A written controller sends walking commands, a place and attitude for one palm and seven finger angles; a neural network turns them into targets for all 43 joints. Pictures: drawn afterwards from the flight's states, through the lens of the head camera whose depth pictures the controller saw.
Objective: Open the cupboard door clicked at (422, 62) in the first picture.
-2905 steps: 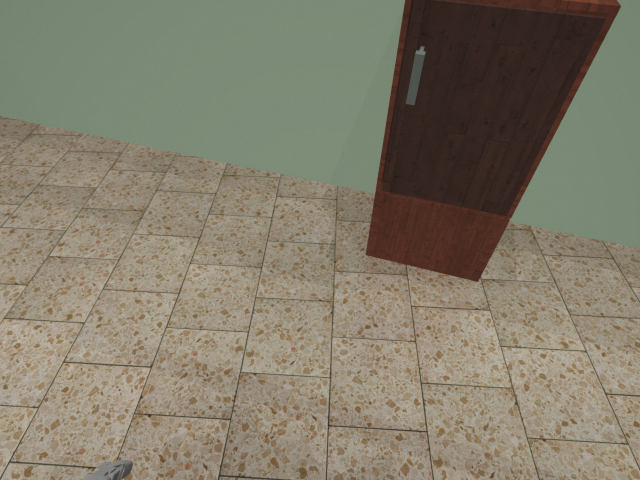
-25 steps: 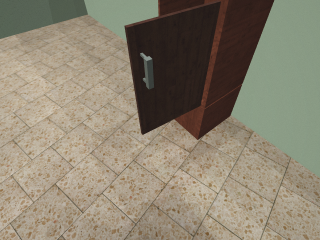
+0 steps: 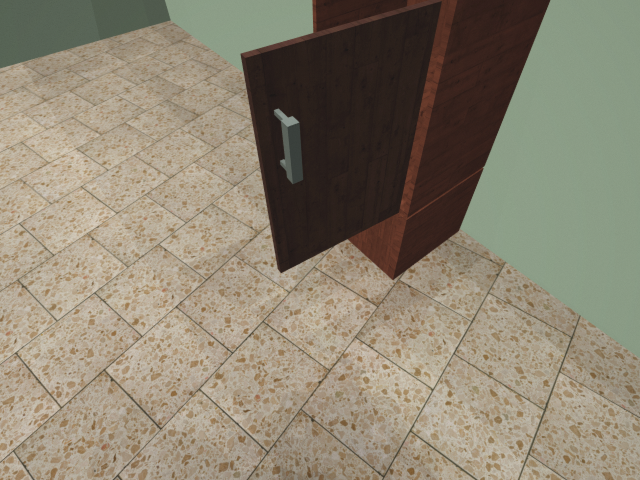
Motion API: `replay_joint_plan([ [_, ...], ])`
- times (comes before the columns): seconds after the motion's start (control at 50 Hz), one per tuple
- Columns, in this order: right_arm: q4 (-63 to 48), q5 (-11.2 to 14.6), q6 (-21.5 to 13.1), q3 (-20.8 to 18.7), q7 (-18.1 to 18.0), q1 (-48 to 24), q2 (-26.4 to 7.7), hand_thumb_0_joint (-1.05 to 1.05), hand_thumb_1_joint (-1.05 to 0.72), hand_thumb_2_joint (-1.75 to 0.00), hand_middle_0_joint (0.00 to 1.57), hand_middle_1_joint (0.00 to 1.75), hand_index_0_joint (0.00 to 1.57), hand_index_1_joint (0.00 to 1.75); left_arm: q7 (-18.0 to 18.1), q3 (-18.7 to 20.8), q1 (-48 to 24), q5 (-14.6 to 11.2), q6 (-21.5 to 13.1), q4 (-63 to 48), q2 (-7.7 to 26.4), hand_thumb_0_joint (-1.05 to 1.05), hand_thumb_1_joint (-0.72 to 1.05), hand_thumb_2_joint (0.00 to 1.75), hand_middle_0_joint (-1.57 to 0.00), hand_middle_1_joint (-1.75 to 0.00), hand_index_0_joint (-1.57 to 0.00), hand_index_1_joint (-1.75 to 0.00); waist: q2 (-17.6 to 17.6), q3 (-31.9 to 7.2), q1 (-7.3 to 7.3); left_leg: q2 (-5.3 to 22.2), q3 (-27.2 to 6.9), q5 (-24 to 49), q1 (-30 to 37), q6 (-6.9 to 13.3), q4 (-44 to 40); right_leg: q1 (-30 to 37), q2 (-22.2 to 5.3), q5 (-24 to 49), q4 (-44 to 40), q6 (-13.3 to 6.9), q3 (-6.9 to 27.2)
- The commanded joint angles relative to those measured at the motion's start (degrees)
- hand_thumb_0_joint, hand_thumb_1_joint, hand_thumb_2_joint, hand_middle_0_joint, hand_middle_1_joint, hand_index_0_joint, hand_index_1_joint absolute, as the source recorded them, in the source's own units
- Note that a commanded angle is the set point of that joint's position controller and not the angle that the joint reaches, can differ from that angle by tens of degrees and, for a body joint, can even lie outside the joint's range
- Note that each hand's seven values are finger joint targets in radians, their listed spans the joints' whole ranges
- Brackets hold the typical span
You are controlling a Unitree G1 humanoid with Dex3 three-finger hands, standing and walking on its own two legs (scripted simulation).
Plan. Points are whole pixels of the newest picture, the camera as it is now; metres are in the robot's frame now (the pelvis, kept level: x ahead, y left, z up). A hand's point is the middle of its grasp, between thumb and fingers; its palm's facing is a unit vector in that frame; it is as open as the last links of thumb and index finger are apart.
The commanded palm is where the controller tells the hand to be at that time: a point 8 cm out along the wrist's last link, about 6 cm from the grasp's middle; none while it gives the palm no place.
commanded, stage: look to check the result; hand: left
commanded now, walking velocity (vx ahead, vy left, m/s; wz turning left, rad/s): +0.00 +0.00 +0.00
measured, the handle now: (287, 146) +0.67 +0.10 +0.02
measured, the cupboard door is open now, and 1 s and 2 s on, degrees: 84 84 84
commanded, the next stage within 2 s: stand and wait in 0.32 s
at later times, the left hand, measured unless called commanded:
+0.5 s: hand out of the picture +0.10 +0.23 -0.15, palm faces -0.02 -0.94 -0.34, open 7.4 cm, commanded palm none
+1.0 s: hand out of the picture +0.10 +0.23 -0.15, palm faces -0.04 -0.94 -0.34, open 7.4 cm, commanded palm none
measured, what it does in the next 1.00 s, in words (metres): stands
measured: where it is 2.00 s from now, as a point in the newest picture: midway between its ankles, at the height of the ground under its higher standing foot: outside the picture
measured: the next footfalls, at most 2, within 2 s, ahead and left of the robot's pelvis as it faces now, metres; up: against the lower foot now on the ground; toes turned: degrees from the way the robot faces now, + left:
none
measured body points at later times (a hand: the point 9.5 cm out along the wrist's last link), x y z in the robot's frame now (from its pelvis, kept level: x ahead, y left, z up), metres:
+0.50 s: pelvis +0.02 -0.01 +0.00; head +0.03 -0.02 +0.45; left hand +0.10 +0.28 -0.13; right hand +0.08 -0.29 -0.15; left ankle +0.01 +0.12 -0.75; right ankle +0.01 -0.10 -0.75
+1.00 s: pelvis +0.02 -0.01 +0.00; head +0.04 -0.02 +0.45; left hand +0.10 +0.28 -0.13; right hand +0.08 -0.30 -0.14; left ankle +0.01 +0.12 -0.75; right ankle +0.01 -0.10 -0.75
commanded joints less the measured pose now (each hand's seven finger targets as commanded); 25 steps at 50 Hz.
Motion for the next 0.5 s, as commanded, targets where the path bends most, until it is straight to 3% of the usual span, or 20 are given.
replay_joint_plan([
  [0.0, -2.73, -0.24, -0.64, -1.38, -0.35, -0.30, -9.61, 0.00, -0.90, -0.90, 0.20, 0.30, 0.20, 0.30, 0.84, 1.87, -1.18, -0.13, -1.03, -2.70, 10.89, 0.00, 0.90, 0.90, -0.20, -0.30, -0.20, -0.30, -0.97, -4.95, -0.35, 6.64, -5.60, 7.19, 1.42, 1.21, -2.86, 1.40, -7.15, 6.90, -4.36, -1.37, 6.73],
  [0.48, -3.22, -0.10, -0.87, -1.32, -0.24, -2.37, -13.13, 0.00, -0.90, -0.90, 0.20, 0.30, 0.20, 0.30, 0.83, 1.97, -3.16, -0.17, -1.46, -3.29, 14.16, 0.00, 0.90, 0.90, -0.20, -0.30, -0.20, -0.30, -1.98, -5.94, -0.19, 7.21, -5.18, 10.32, 3.96, 0.88, -3.74, 3.63, -7.46, 12.82, -5.58, -1.24, 7.19],
])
